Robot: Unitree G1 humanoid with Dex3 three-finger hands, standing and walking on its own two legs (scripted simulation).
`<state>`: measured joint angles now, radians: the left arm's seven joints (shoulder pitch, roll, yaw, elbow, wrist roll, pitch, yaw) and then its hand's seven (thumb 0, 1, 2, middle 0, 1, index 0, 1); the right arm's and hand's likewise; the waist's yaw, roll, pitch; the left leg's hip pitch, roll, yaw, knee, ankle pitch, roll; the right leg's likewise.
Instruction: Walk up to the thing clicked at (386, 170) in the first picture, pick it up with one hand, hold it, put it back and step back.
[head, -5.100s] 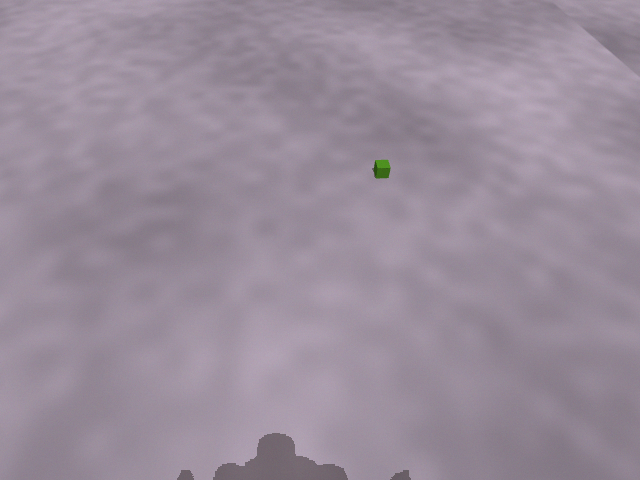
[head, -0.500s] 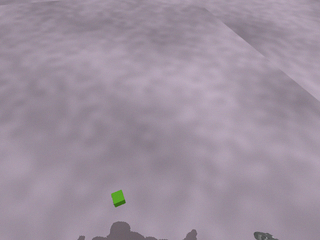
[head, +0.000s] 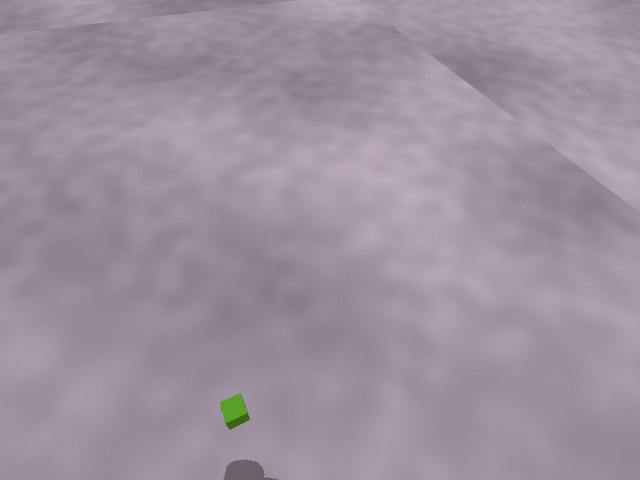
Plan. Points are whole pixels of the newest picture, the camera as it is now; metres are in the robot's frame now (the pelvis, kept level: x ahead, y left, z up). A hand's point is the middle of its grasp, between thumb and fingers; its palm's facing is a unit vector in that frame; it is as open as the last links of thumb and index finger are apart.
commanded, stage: walk up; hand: left
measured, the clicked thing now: (235, 411) +0.43 +0.25 -0.75
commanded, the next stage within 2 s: stand in 0.40 s
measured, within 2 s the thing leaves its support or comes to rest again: neither
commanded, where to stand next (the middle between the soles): +0.04 +0.01 m, yaw +0 degrees
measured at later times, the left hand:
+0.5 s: hand out of the picture +0.09 +0.25 -0.15, palm faces -0.02 -0.94 -0.34, open 7.4 cm
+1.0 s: hand out of the picture +0.08 +0.24 -0.15, palm faces -0.02 -0.94 -0.34, open 7.4 cm
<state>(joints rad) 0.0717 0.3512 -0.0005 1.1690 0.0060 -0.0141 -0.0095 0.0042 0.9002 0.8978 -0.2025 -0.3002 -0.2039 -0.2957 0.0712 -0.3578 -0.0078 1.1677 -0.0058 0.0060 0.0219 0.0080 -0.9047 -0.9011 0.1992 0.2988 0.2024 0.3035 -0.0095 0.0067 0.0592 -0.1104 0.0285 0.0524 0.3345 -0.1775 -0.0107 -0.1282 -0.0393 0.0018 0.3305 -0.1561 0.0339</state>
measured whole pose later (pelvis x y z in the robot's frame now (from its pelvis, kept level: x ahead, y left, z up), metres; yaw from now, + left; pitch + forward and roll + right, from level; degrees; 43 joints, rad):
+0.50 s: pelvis +0.00 +0.00 +0.00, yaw +0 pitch -2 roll +0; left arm 0.08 0.35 0.00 1.15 0.00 -0.01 -0.01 0.00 0.90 0.90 -0.20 -0.30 -0.20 -0.30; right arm 0.09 -0.35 -0.01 1.15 -0.01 0.00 0.02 0.01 -0.90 -0.90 0.20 0.30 0.20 0.30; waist -0.02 0.00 0.05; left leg -0.11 0.03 0.05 0.32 -0.18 -0.01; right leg -0.13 -0.04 0.00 0.33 -0.16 0.03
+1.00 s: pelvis +0.01 -0.01 +0.00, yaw +1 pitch -2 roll +0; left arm 0.10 0.36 0.00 1.14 0.00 -0.01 -0.01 0.00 0.90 0.90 -0.20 -0.30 -0.20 -0.30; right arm 0.09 -0.35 0.00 1.14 -0.01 0.00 0.01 0.01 -0.90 -0.90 0.20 0.30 0.20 0.30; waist -0.01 0.00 0.05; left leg -0.09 0.04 0.03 0.31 -0.17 -0.03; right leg -0.11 -0.03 -0.02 0.31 -0.16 0.02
